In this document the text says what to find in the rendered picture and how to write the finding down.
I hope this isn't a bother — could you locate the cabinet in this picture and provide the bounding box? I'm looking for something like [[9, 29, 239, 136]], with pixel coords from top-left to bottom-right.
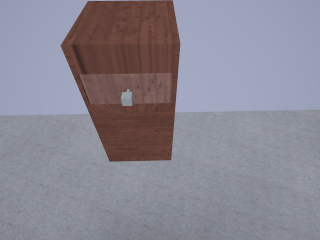
[[60, 0, 181, 162]]

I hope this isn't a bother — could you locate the handle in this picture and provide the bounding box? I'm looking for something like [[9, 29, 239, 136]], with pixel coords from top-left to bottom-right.
[[121, 89, 133, 106]]

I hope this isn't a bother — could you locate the drawer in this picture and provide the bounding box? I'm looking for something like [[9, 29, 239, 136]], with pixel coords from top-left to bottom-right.
[[79, 73, 172, 105]]

